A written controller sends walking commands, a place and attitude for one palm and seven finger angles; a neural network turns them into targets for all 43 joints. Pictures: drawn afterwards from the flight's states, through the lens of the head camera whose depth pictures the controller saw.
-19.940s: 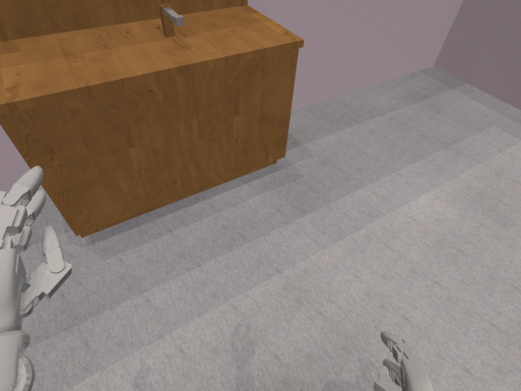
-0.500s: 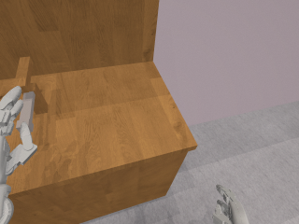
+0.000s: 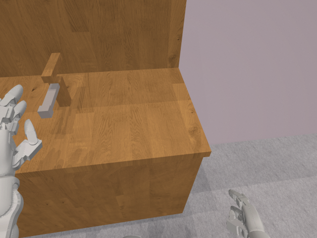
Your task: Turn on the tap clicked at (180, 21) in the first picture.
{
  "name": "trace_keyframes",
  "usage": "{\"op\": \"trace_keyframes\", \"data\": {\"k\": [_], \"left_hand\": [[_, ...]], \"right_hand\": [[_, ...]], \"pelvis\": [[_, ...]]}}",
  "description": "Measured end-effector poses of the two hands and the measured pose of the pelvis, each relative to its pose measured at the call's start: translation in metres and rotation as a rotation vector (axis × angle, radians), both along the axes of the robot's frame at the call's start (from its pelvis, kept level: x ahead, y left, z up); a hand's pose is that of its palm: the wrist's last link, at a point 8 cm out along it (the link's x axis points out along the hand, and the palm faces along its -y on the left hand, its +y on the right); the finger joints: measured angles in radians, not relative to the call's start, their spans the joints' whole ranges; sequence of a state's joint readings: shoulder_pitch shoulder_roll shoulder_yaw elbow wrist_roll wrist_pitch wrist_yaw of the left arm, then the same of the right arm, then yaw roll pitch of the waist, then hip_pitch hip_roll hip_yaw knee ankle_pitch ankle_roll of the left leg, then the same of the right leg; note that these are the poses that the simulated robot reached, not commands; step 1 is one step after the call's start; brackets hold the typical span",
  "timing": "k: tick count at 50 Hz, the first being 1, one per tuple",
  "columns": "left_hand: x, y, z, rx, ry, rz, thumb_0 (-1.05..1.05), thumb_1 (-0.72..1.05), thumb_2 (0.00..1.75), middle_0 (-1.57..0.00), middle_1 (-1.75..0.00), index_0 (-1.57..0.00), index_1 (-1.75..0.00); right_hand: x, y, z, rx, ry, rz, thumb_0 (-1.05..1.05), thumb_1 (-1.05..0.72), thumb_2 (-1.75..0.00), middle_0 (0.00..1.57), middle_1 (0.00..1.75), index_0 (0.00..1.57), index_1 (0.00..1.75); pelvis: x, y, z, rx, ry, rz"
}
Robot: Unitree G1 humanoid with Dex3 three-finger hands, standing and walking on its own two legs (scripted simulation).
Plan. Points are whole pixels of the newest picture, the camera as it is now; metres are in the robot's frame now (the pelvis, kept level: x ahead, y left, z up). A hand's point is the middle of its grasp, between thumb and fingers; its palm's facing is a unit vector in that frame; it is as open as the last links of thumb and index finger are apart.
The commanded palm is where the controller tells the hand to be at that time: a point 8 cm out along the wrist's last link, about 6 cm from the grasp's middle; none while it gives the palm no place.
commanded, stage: turn the palm inward beside the body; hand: left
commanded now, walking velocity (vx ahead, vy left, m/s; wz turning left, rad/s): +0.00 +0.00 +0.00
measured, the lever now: (45, 111) +0.39 +0.38 +0.08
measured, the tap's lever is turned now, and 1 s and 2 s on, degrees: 0 0 0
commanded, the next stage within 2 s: reach beside the lever's end, fingers flat in 1.76 s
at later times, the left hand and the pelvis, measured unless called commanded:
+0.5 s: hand (68, 147) +0.24 +0.23 +0.15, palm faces +0.38 -0.88 -0.28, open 7.4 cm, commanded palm +0.19 +0.27 +0.17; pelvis +0.04 -0.03 +0.00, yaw -1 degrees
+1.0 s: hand (68, 162) +0.22 +0.22 +0.14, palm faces +0.41 -0.90 -0.18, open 7.5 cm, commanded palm +0.16 +0.26 +0.15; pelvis +0.02 -0.01 +0.00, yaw -1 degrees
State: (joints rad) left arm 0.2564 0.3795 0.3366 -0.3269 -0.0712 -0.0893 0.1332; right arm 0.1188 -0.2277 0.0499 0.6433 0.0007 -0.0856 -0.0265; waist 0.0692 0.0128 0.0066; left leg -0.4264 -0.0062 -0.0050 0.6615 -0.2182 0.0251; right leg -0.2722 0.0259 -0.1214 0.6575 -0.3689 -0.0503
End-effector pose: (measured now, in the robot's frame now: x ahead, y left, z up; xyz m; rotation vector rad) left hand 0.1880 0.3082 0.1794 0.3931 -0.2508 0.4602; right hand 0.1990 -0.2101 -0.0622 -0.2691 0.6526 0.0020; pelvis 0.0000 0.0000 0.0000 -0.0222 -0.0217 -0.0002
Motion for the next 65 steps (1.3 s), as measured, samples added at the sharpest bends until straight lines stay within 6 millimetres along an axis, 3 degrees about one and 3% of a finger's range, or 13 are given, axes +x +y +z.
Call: {"op": "trace_keyframes", "data": {"k": [4,12,18,25,30,46,65], "left_hand": [[0.005,-0.005,-0.005,-0.038,0.051,0.029,0.02,0.89,0.90,-0.21,-0.30,-0.20,-0.30],[0.023,-0.048,-0.007,-0.032,0.115,-0.098,0.02,0.89,0.90,-0.21,-0.30,-0.20,-0.30],[0.021,-0.044,-0.004,-0.057,0.112,-0.058,0.02,0.89,0.90,-0.21,-0.31,-0.21,-0.30],[0.015,-0.043,-0.020,-0.115,0.152,-0.056,0.02,0.89,0.90,-0.21,-0.30,-0.20,-0.30],[0.013,-0.049,-0.025,-0.134,0.137,-0.074,0.02,0.89,0.90,-0.21,-0.30,-0.20,-0.30],[-0.007,-0.052,-0.031,-0.219,0.158,-0.045,0.02,0.89,0.90,-0.21,-0.30,-0.20,-0.30],[-0.029,-0.061,-0.040,-0.281,0.174,-0.023,0.02,0.89,0.90,-0.21,-0.30,-0.20,-0.30]], "right_hand": [[-0.003,-0.008,-0.011,0.011,0.009,0.005,0.01,-0.91,-0.90,0.20,0.30,0.20,0.30],[-0.009,-0.032,-0.021,0.064,-0.010,-0.085,0.01,-0.91,-0.90,0.20,0.30,0.21,0.30],[-0.012,-0.056,-0.023,0.042,0.016,-0.139,0.01,-0.91,-0.90,0.20,0.30,0.20,0.30],[-0.009,-0.072,-0.019,-0.011,0.007,-0.159,0.02,-0.91,-0.90,0.20,0.30,0.20,0.30],[-0.001,-0.066,-0.013,-0.010,-0.035,-0.152,0.02,-0.91,-0.90,0.20,0.30,0.20,0.30],[0.014,-0.013,-0.001,0.074,-0.114,-0.069,0.01,-0.91,-0.90,0.20,0.30,0.20,0.30],[0.005,-0.019,0.000,0.049,-0.126,-0.064,0.02,-0.91,-0.90,0.20,0.30,0.20,0.30]], "pelvis": [[-0.004,-0.012,-0.004,-0.004,-0.010,0.016],[0.009,-0.027,-0.006,0.005,0.008,-0.020],[0.029,-0.033,-0.005,0.024,0.030,-0.032],[0.038,-0.031,-0.003,0.029,0.044,-0.023],[0.037,-0.027,-0.003,0.027,0.050,-0.021],[0.027,-0.015,0.000,0.016,0.024,-0.017],[0.017,-0.014,-0.002,0.008,0.005,-0.006]]}}
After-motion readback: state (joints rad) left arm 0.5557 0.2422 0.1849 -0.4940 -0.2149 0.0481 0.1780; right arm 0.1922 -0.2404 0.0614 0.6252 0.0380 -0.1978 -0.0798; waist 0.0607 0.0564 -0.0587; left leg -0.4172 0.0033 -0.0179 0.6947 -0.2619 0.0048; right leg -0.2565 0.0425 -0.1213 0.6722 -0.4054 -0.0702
